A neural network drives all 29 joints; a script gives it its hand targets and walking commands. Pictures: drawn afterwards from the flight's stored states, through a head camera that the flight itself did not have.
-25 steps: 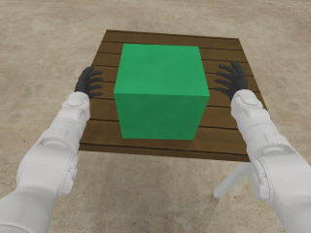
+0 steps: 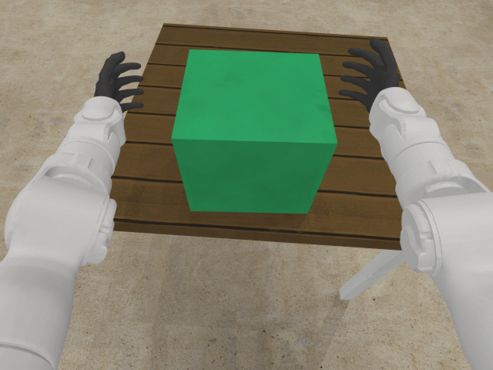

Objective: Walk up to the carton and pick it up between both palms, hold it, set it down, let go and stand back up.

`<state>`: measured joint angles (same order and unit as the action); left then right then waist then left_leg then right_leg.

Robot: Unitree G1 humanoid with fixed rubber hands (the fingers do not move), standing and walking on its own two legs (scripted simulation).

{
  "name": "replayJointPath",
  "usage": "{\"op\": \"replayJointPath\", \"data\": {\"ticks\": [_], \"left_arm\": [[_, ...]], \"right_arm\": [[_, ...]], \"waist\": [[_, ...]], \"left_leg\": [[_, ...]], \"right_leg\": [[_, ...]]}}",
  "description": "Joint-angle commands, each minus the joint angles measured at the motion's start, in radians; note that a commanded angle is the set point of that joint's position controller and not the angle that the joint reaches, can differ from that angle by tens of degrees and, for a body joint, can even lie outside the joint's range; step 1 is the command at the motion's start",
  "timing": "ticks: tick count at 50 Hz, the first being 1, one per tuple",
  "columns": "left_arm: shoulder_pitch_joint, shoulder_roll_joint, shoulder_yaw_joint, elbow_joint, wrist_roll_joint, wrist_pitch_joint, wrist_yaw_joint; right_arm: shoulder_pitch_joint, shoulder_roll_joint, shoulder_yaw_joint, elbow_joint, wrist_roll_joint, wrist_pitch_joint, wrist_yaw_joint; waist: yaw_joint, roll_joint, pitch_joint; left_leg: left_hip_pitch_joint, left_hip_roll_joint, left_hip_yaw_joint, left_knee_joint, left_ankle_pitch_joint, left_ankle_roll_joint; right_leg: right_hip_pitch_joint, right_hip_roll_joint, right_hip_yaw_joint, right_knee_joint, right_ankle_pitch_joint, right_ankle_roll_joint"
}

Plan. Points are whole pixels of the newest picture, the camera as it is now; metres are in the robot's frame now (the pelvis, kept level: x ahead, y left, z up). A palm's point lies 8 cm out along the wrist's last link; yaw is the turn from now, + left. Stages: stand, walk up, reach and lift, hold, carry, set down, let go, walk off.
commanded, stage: reach and lift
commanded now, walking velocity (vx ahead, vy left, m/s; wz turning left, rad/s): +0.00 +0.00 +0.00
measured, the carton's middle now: (251, 135) +0.56 +0.02 +0.00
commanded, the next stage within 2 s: none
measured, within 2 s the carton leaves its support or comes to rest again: neither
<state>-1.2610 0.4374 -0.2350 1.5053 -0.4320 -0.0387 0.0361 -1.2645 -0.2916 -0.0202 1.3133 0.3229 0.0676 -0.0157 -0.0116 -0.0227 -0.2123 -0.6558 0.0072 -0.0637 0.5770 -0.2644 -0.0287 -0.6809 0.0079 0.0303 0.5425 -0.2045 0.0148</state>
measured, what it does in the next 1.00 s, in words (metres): stands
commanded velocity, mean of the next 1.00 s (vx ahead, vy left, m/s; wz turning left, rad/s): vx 0.00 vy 0.00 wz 0.00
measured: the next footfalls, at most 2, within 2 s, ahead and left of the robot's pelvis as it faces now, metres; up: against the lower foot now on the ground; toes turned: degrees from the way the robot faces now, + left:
none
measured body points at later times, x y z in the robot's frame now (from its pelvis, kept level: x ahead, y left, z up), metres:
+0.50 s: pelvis +0.01 +0.00 +0.00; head +0.12 +0.01 +0.43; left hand +0.51 +0.25 +0.10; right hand +0.51 -0.19 +0.09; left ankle -0.01 +0.14 -0.72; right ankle +0.02 -0.13 -0.72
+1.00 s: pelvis +0.00 -0.01 -0.02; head +0.13 +0.00 +0.41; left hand +0.50 +0.23 +0.05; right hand +0.51 -0.19 +0.06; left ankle -0.01 +0.14 -0.72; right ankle +0.02 -0.13 -0.72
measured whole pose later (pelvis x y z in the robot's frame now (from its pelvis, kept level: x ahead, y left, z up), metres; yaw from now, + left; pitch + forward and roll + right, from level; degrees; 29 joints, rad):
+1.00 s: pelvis +0.00 -0.01 -0.02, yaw +0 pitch +31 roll +0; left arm -1.27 0.38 -0.20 1.64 -0.43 -0.29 -0.02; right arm -1.15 -0.29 -0.02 1.33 0.26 -0.16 0.00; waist -0.01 -0.02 -0.26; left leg -0.92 0.00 -0.06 0.66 -0.27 -0.04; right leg -0.96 0.01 0.03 0.64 -0.22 0.01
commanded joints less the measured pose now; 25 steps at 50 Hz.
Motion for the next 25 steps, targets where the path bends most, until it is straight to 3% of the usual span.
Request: {"op": "replayJointPath", "data": {"ticks": [1, 4, 5, 7, 12, 13, 14, 15, 18, 21, 22, 23, 24, 25], "left_arm": [[-0.675, 0.209, -0.004, -0.119, -0.108, -0.053, -0.004], [-0.632, 0.198, 0.015, -0.055, -0.080, -0.055, -0.022], [-0.632, 0.182, 0.007, -0.081, -0.084, -0.066, -0.024], [-0.586, 0.186, 0.046, -0.058, -0.059, -0.087, -0.032], [-0.547, 0.164, 0.058, -0.082, -0.038, -0.140, -0.042], [-0.521, 0.143, 0.075, -0.074, -0.024, -0.142, -0.041], [-0.537, 0.145, 0.070, -0.066, -0.028, -0.149, -0.043], [-0.519, 0.161, 0.081, -0.045, -0.022, -0.159, -0.047], [-0.508, 0.143, 0.078, -0.029, -0.026, -0.177, -0.063], [-0.483, 0.129, 0.079, -0.018, -0.021, -0.202, -0.061], [-0.477, 0.127, 0.071, -0.009, -0.030, -0.211, -0.064], [-0.469, 0.125, 0.066, -0.003, -0.032, -0.223, -0.065], [-0.474, 0.148, 0.087, 0.020, -0.028, -0.230, -0.064], [-0.480, 0.145, 0.078, 0.016, -0.034, -0.239, -0.065]], "right_arm": [[-0.551, -0.296, -0.004, -0.046, -0.008, -0.050, 0.006], [-0.511, -0.275, -0.004, 0.012, -0.021, -0.055, -0.003], [-0.507, -0.277, 0.003, -0.014, -0.023, -0.067, -0.002], [-0.495, -0.257, 0.023, -0.037, -0.026, -0.090, -0.002], [-0.454, -0.256, 0.025, -0.059, -0.020, -0.158, -0.002], [-0.452, -0.250, 0.032, -0.067, -0.023, -0.174, 0.002], [-0.444, -0.256, 0.021, -0.046, -0.018, -0.178, 0.001], [-0.446, -0.257, 0.041, -0.083, -0.013, -0.193, 0.000], [-0.439, -0.242, 0.049, -0.113, -0.015, -0.218, 0.000], [-0.414, -0.253, 0.054, -0.116, -0.023, -0.253, 0.012], [-0.419, -0.251, 0.057, -0.139, -0.016, -0.260, 0.008], [-0.401, -0.244, 0.066, -0.140, -0.018, -0.265, 0.011], [-0.407, -0.238, 0.066, -0.142, -0.021, -0.269, 0.008], [-0.396, -0.233, 0.062, -0.152, -0.023, -0.273, 0.009]], "waist": [[-0.013, 0.108, -0.844], [-0.032, 0.071, -0.774], [-0.035, 0.076, -0.798], [-0.008, 0.041, -0.792], [-0.003, 0.076, -0.865], [0.016, 0.076, -0.883], [0.001, 0.079, -0.867], [0.020, 0.061, -0.869], [0.023, 0.047, -0.885], [0.031, 0.044, -0.887], [0.027, 0.031, -0.893], [0.031, 0.052, -0.904], [0.045, 0.024, -0.917], [0.029, 0.029, -0.937]], "left_leg": [[0.279, 0.003, 0.113, 0.006, 0.566, -0.084], [0.240, -0.002, 0.123, 0.002, 0.572, -0.076], [0.247, 0.001, 0.122, 0.000, 0.585, -0.078], [0.208, -0.001, 0.128, 0.000, 0.578, -0.070], [0.260, 0.006, 0.136, 0.028, 0.699, -0.090], [0.286, 0.010, 0.131, 0.036, 0.751, -0.092], [0.282, 0.009, 0.132, 0.040, 0.726, -0.092], [0.241, 0.004, 0.141, 0.041, 0.716, -0.088], [0.183, 0.004, 0.141, 0.023, 0.642, -0.078], [0.215, 0.014, 0.135, 0.050, 0.729, -0.097], [0.195, 0.013, 0.139, 0.045, 0.683, -0.086], [0.174, 0.010, 0.139, 0.045, 0.653, -0.087], [0.131, 0.007, 0.150, 0.043, 0.629, -0.078], [0.136, 0.009, 0.141, 0.046, 0.619, -0.077]], "right_leg": [[0.293, 0.015, -0.121, 0.001, 0.444, 0.000], [0.327, 0.013, -0.113, -0.001, 0.489, 0.014], [0.336, 0.012, -0.118, 0.003, 0.500, 0.016], [0.399, 0.007, -0.106, 0.019, 0.571, 0.025], [0.354, 0.011, -0.109, 0.029, 0.625, 0.024], [0.332, 0.010, -0.108, 0.035, 0.638, 0.023], [0.314, 0.012, -0.113, 0.029, 0.608, 0.026], [0.361, 0.008, -0.108, 0.038, 0.644, 0.024], [0.397, -0.003, -0.096, 0.063, 0.666, 0.034], [0.333, 0.006, -0.116, 0.068, 0.639, 0.026], [0.334, 0.003, -0.110, 0.075, 0.629, 0.029], [0.355, -0.007, -0.104, 0.082, 0.620, 0.028], [0.366, -0.003, -0.100, 0.093, 0.621, 0.029], [0.357, -0.005, -0.100, 0.097, 0.612, 0.029]]}}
